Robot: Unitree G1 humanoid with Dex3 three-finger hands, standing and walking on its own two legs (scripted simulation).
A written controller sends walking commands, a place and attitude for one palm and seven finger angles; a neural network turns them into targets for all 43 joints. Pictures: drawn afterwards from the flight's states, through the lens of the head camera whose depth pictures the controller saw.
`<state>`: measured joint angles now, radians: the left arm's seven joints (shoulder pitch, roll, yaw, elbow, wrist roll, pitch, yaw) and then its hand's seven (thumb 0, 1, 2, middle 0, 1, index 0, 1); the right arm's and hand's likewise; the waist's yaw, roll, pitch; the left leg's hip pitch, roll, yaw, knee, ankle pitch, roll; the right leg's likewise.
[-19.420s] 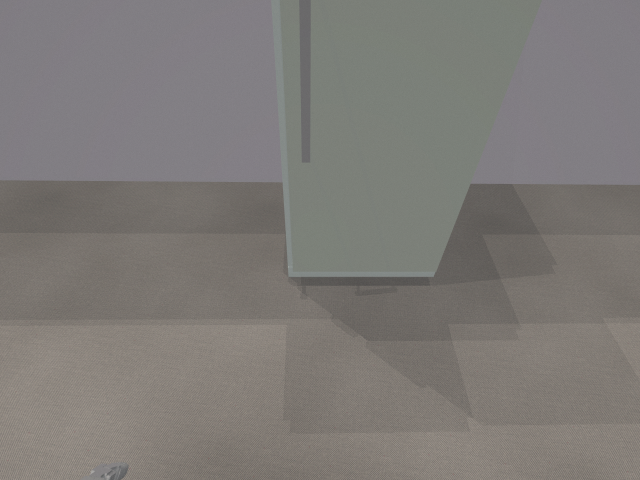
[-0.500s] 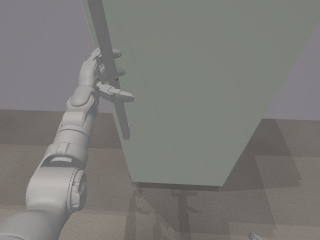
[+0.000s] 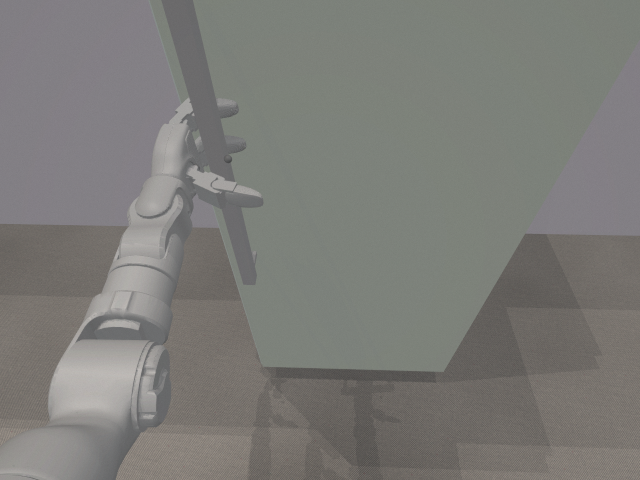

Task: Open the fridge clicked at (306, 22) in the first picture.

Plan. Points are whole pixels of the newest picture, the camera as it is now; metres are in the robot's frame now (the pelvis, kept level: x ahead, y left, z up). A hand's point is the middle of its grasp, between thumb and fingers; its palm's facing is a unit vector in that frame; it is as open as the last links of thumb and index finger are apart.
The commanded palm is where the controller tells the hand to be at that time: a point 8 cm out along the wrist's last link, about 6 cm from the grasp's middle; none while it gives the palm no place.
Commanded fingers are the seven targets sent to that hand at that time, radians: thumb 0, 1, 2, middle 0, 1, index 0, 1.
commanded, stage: grip the handle and tug to test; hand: left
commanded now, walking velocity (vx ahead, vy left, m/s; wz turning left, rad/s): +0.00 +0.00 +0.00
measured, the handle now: (228, 173) +0.51 +0.13 +0.11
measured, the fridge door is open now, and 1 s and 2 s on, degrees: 0 0 2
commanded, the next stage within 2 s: pull the door a little, standing still in 1.36 s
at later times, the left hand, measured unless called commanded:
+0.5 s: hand (228, 159) +0.45 +0.11 +0.18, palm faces -0.04 -1.00 +0.00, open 7.5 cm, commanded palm +0.43 +0.16 +0.18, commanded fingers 0.00 0.85 0.88 -0.44 -1.39 -0.44 -1.39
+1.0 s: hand (228, 160) +0.45 +0.11 +0.18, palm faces -0.05 -1.00 +0.00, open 5.5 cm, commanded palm +0.42 +0.16 +0.18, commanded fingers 0.00 0.90 0.90 -0.45 -1.40 -0.45 -1.40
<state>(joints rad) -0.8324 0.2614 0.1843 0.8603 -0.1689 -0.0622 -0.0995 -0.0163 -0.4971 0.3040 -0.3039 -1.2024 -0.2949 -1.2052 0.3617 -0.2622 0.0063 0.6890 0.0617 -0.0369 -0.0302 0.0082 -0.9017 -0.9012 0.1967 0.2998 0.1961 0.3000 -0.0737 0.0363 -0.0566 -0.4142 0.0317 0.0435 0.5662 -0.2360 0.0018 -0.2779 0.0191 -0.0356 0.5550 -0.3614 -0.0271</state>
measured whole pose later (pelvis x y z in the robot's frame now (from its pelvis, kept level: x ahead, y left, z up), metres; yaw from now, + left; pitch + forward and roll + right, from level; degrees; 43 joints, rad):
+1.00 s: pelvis -0.01 +0.00 +0.00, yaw +0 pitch +4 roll +0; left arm -0.85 0.26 0.18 0.87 -0.16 -0.05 -0.08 0.01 0.71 0.81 -0.42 -1.40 -0.41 -1.40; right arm 0.33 -0.26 0.01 0.68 0.06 -0.03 -0.04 0.01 -0.90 -0.90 0.20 0.30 0.20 0.30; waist -0.08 0.03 -0.05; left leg -0.41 0.03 0.03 0.56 -0.22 0.00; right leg -0.27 0.02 -0.04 0.55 -0.35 -0.03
